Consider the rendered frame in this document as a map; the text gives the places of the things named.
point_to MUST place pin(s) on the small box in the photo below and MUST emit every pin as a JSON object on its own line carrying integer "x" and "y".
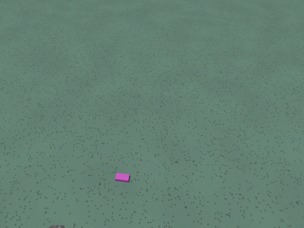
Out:
{"x": 122, "y": 177}

